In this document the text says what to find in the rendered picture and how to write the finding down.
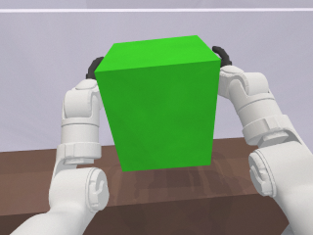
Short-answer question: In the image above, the robot right upper arm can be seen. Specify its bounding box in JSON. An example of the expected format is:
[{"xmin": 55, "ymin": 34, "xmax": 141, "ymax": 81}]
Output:
[{"xmin": 248, "ymin": 141, "xmax": 313, "ymax": 235}]

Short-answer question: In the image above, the pedestal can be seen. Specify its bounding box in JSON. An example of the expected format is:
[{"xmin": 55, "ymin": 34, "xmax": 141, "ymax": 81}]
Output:
[{"xmin": 0, "ymin": 137, "xmax": 290, "ymax": 235}]

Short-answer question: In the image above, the carton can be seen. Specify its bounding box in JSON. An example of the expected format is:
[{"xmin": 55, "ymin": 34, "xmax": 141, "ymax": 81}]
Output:
[{"xmin": 94, "ymin": 35, "xmax": 221, "ymax": 172}]

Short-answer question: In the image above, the robot left upper arm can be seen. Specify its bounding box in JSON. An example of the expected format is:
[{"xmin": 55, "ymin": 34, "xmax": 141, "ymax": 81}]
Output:
[{"xmin": 10, "ymin": 167, "xmax": 110, "ymax": 235}]

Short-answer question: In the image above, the left robot hand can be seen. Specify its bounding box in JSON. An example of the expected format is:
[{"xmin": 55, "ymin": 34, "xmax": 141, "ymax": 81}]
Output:
[{"xmin": 85, "ymin": 57, "xmax": 105, "ymax": 80}]

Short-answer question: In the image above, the robot left forearm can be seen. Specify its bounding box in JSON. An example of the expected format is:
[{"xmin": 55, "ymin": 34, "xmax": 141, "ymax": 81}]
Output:
[{"xmin": 49, "ymin": 78, "xmax": 104, "ymax": 207}]

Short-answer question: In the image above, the right robot hand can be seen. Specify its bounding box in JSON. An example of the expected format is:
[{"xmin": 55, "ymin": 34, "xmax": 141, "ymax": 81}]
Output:
[{"xmin": 211, "ymin": 46, "xmax": 232, "ymax": 68}]

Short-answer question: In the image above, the robot right forearm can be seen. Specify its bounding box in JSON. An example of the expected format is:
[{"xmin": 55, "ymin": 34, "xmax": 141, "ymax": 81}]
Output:
[{"xmin": 217, "ymin": 65, "xmax": 313, "ymax": 159}]

